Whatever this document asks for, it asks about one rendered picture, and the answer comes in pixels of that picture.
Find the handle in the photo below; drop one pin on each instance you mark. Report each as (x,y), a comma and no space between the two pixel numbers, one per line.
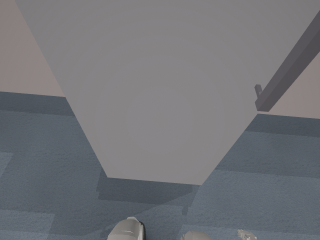
(304,51)

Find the left robot shin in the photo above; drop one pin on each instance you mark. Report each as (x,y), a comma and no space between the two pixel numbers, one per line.
(132,218)

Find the fridge door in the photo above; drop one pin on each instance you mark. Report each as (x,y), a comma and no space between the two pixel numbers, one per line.
(162,89)

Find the robot right thigh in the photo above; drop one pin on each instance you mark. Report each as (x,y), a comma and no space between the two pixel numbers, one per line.
(195,235)

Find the robot right hand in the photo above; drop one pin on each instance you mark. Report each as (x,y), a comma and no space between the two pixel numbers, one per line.
(244,235)

